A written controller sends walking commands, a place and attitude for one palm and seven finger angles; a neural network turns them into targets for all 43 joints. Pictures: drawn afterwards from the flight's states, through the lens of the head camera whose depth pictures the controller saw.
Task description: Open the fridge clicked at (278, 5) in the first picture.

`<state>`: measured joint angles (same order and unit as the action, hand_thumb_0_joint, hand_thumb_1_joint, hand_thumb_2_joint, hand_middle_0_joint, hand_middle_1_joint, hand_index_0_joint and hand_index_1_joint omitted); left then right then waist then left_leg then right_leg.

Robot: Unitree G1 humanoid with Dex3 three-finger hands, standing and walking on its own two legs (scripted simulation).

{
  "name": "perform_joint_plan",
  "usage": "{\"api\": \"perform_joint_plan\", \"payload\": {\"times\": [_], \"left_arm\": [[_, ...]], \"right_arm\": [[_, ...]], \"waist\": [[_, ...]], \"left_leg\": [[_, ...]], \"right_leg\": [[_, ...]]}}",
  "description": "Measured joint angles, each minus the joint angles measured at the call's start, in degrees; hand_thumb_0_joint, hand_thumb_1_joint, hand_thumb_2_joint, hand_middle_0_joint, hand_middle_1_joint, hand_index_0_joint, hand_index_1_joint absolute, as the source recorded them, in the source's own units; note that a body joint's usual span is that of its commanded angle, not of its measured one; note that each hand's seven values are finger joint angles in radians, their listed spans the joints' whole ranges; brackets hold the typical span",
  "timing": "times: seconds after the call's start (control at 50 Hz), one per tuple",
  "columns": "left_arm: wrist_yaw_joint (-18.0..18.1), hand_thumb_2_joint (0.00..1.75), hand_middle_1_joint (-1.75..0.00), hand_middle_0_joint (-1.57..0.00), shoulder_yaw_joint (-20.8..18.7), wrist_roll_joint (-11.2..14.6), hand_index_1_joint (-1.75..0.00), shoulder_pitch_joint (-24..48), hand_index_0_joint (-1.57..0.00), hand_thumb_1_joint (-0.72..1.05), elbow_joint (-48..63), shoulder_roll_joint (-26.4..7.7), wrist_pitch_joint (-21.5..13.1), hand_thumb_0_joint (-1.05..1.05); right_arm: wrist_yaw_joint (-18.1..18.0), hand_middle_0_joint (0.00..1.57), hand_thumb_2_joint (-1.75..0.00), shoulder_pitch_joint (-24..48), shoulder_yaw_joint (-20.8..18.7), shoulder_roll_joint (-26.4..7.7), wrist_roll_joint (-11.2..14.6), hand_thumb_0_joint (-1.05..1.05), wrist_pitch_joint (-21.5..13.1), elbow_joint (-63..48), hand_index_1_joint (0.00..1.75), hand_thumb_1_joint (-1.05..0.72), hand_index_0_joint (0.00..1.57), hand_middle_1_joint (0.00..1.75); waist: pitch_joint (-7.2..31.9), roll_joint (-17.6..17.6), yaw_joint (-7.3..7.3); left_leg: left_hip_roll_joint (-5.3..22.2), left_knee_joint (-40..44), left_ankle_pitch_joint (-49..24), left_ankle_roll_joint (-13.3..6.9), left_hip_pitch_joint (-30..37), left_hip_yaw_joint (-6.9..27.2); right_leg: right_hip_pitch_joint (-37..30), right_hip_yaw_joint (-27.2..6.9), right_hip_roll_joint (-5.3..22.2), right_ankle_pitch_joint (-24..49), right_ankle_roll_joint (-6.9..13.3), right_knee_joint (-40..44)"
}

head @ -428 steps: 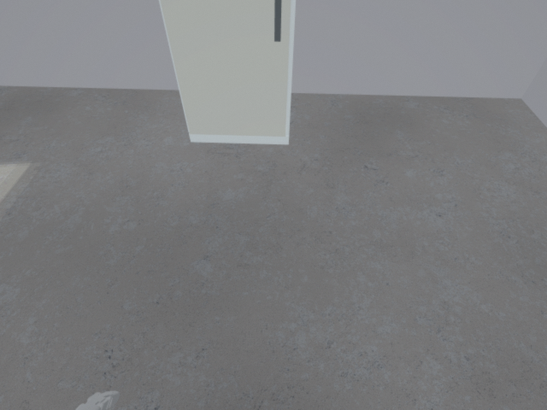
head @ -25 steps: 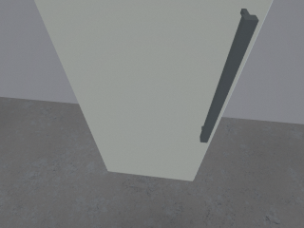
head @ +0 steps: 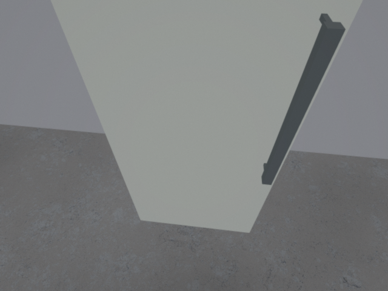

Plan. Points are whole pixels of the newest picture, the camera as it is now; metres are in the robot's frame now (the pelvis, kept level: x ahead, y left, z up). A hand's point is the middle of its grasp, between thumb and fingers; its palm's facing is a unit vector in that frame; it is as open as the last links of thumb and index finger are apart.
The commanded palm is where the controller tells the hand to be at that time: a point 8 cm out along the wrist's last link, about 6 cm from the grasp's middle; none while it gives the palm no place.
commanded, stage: look again from close up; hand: right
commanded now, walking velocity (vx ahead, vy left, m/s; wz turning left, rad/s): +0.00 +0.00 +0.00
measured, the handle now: (287, 120) +0.47 -0.19 +0.10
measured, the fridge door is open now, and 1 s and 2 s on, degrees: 0 0 0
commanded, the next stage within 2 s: raise the hand to about handle height in 0.28 s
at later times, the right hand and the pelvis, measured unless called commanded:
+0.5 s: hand out of the picture +0.12 -0.19 -0.09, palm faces +0.26 +0.94 -0.20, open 7.5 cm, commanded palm +0.10 -0.24 -0.07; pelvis +0.00 +0.01 +0.00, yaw -1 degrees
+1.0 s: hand out of the picture +0.15 -0.20 -0.02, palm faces +0.10 +0.99 -0.07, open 9.8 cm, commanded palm +0.13 -0.26 -0.03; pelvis -0.05 +0.02 -0.10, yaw -2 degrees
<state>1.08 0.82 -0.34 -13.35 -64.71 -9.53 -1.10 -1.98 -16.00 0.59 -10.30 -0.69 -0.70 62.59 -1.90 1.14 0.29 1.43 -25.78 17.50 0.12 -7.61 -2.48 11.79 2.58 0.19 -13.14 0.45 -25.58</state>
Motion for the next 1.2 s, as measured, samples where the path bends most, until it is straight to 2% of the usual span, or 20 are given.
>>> {"api": "perform_joint_plan", "payload": {"times": [0.4,0.42,0.44,0.48,0.52,0.56,0.6,0.66,0.7,0.72,0.78,0.84,0.92,0.98,1.02,1.1,1.14,1.16,1.2], "left_arm": [[0.0,0.90,-0.30,-0.20,0.0,0.1,-0.30,0.7,-0.20,0.91,0.4,-0.7,0.1,0.01],[0.2,0.90,-0.30,-0.20,0.1,0.8,-0.30,-0.2,-0.20,0.91,3.1,-1.0,-0.4,0.01],[1.1,0.90,-0.30,-0.20,0.3,1.3,-0.30,-1.6,-0.20,0.91,5.9,-1.1,-2.6,0.01],[2.5,0.90,-0.30,-0.20,-0.1,2.2,-0.30,-3.5,-0.20,0.91,9.7,-1.8,-7.5,0.01],[3.0,0.90,-0.30,-0.20,-0.7,2.8,-0.30,-3.5,-0.20,0.91,13.2,-2.7,-9.7,0.01],[3.1,0.90,-0.30,-0.20,-1.3,2.4,-0.30,-2.0,-0.20,0.91,16.6,-3.4,-10.9,0.01],[2.5,0.90,-0.30,-0.20,-1.9,1.6,-0.30,0.3,-0.20,0.91,19.8,-3.5,-11.6,0.01],[0.6,0.90,-0.30,-0.20,-2.9,1.0,-0.30,3.4,-0.20,0.90,24.6,-3.1,-12.2,0.01],[-0.6,0.90,-0.30,-0.20,-3.5,1.2,-0.30,4.8,-0.20,0.90,27.9,-3.5,-12.2,0.01],[-0.8,0.90,-0.30,-0.20,-3.7,1.3,-0.30,5.1,-0.20,0.90,29.5,-4.0,-12.1,0.01],[-0.2,0.90,-0.30,-0.20,-4.3,1.7,-0.30,5.4,-0.20,0.90,33.3,-5.5,-11.4,0.01],[1.1,0.90,-0.30,-0.20,-4.5,1.7,-0.30,5.0,-0.20,0.90,34.8,-6.3,-11.5,0.01],[2.9,0.90,-0.30,-0.20,-3.2,1.2,-0.30,4.2,-0.20,0.90,33.5,-5.3,-12.5,0.01],[3.4,0.90,-0.30,-0.20,-1.1,1.4,-0.30,3.8,-0.20,0.90,31.6,-4.2,-12.9,0.01],[3.6,0.90,-0.30,-0.20,0.3,1.8,-0.30,3.5,-0.20,0.90,30.7,-3.2,-12.7,0.02],[3.7,0.90,-0.30,-0.20,1.7,2.8,-0.30,1.3,-0.20,0.90,30.8,-1.2,-10.6,0.02],[3.7,0.90,-0.30,-0.20,1.7,2.8,-0.30,-0.4,-0.20,0.90,31.3,-0.7,-9.8,0.02],[3.6,0.90,-0.30,-0.20,1.4,2.7,-0.30,-1.3,-0.20,0.90,31.5,-0.7,-9.7,0.02],[3.3,0.90,-0.30,-0.20,0.7,2.4,-0.30,-2.9,-0.20,0.90,31.7,-0.9,-9.7,0.02]], "right_arm": [[-0.3,0.20,-0.90,0.0,-0.2,-0.1,-0.1,0.01,-0.4,0.2,0.30,-0.91,0.20,0.30],[-0.4,0.20,-0.90,-2.8,-0.9,0.1,2.4,0.01,2.8,-8.7,0.30,-0.90,0.20,0.30],[-0.9,0.20,-0.90,-6.1,-1.7,0.3,4.0,0.02,3.2,-19.4,0.30,-0.90,0.21,0.30],[-3.5,0.21,-0.89,-9.6,-1.7,0.4,6.1,0.02,-0.1,-35.2,0.31,-0.89,0.21,0.30],[-4.3,0.21,-0.89,-9.2,-2.5,1.0,8.3,0.02,-2.4,-45.4,0.32,-0.88,0.21,0.32],[-3.0,0.21,-0.88,-6.1,-4.4,1.2,9.3,0.02,-7.8,-49.9,0.34,-0.85,0.21,0.33],[0.3,0.21,-0.86,-2.4,-7.1,0.8,10.5,0.02,-15.0,-50.3,0.36,-0.82,0.21,0.35],[8.8,0.21,-0.84,-0.4,-10.3,-0.1,13.5,0.01,-25.9,-49.9,0.39,-0.77,0.21,0.39],[15.4,0.21,-0.82,-1.3,-11.3,-0.5,15.2,0.01,-30.8,-49.0,0.42,-0.72,0.21,0.41],[18.0,0.22,-0.81,-2.3,-11.6,-0.6,15.8,0.01,-31.5,-48.6,0.43,-0.70,0.22,0.43],[21.9,0.22,-0.78,-6.3,-12.1,-0.8,17.2,0.01,-29.0,-48.4,0.48,-0.63,0.22,0.47],[20.2,0.23,-0.75,-9.5,-13.4,-0.7,17.6,0.01,-27.1,-50.3,0.52,-0.56,0.23,0.51],[16.9,0.24,-0.72,-10.2,-14.6,-1.8,18.0,0.02,-30.1,-58.2,0.58,-0.47,0.24,0.57],[18.5,0.24,-0.69,-6.5,-13.9,-3.4,18.5,0.02,-31.3,-61.8,0.62,-0.40,0.24,0.62],[20.7,0.24,-0.67,-2.8,-13.1,-4.8,18.5,0.02,-28.8,-61.5,0.65,-0.35,0.24,0.65],[23.5,0.25,-0.63,1.6,-13.0,-6.7,19.3,0.01,-17.0,-57.6,0.71,-0.26,0.25,0.71],[22.2,0.25,-0.61,0.9,-14.1,-6.5,19.9,0.01,-12.4,-56.8,0.74,-0.21,0.25,0.74],[21.0,0.25,-0.60,0.0,-14.8,-6.1,20.1,0.01,-11.4,-56.9,0.76,-0.19,0.26,0.75],[18.0,0.26,-0.58,-2.2,-16.2,-5.3,20.0,0.01,-12.0,-58.1,0.79,-0.14,0.26,0.78]], "waist": [[0.4,-0.8,0.32],[0.0,-1.0,0.24],[-0.3,-0.8,0.75],[0.7,-1.2,1.11],[2.1,-2.3,0.09],[4.1,-3.0,-1.16],[6.3,-2.7,-1.72],[8.7,-0.4,-1.53],[9.0,0.7,-1.25],[9.1,1.0,-1.02],[9.2,1.6,0.18],[9.1,1.1,1.49],[8.9,0.1,2.67],[8.7,-1.5,2.23],[8.6,-2.5,1.47],[8.3,-3.4,-0.55],[8.4,-3.4,-1.38],[8.5,-3.2,-1.60],[8.7,-2.9,-1.68]], "left_leg": [[-0.9,1.0,-0.3,-0.6,0.7,-0.7],[-1.0,0.4,-0.2,-0.6,0.3,-0.7],[-0.7,-0.7,0.2,-0.7,-0.3,-0.4],[-0.1,-2.9,1.3,-0.7,-1.6,-0.4],[0.4,-5.0,2.3,-0.5,-3.1,-1.2],[0.7,-8.5,3.5,-0.5,-6.8,-1.8],[0.6,-13.8,5.2,-0.8,-12.8,-1.4],[0.0,-22.7,8.2,-1.4,-22.5,-0.2],[-0.4,-28.1,10.1,-1.9,-27.4,-0.2],[-0.5,-30.4,10.9,-2.2,-29.4,-0.4],[-0.5,-35.9,13.2,-2.6,-34.1,-1.2],[-0.9,-39.0,14.6,-2.8,-36.5,-2.8],[-1.5,-40.8,15.4,-3.1,-37.9,-4.8],[-1.8,-40.7,15.2,-3.1,-38.0,-5.8],[-1.9,-40.1,14.7,-2.9,-37.9,-5.9],[-1.8,-36.7,12.8,-2.1,-36.3,-4.2],[-1.7,-34.5,11.8,-1.6,-35.0,-3.0],[-1.7,-33.5,11.3,-1.4,-34.4,-2.4],[-1.6,-31.9,10.7,-1.1,-33.4,-1.6]], "right_leg": [[0.0,-0.7,0.8,0.1,-0.7,-0.1],[0.6,-0.7,1.0,-0.3,-0.7,-1.1],[0.5,-0.4,0.7,-0.5,-0.6,-1.2],[1.3,-0.4,0.2,-0.7,-0.5,-1.9],[3.2,-1.2,-0.3,-1.1,-0.3,-4.0],[7.1,-1.8,-0.4,-2.0,-0.3,-7.4],[12.7,-1.5,-0.1,-3.4,-0.6,-12.0],[21.6,-0.5,0.9,-6.2,-1.3,-20.0],[26.4,-0.7,1.5,-8.1,-1.4,-25.2],[28.6,-0.9,1.6,-8.9,-1.6,-27.6],[33.9,-1.9,1.9,-10.9,-2.1,-33.6],[37.5,-3.6,2.1,-12.5,-2.1,-38.0],[40.5,-5.8,2.6,-13.8,-2.2,-41.7],[41.4,-6.9,2.7,-14.0,-2.1,-42.9],[41.5,-7.0,2.8,-13.7,-2.0,-42.6],[38.9,-5.2,2.8,-12.2,-1.5,-38.8],[37.0,-3.9,2.8,-11.4,-1.0,-36.1],[36.1,-3.3,2.8,-11.0,-0.8,-34.9],[34.7,-2.4,2.7,-10.6,-0.5,-33.2]]}}
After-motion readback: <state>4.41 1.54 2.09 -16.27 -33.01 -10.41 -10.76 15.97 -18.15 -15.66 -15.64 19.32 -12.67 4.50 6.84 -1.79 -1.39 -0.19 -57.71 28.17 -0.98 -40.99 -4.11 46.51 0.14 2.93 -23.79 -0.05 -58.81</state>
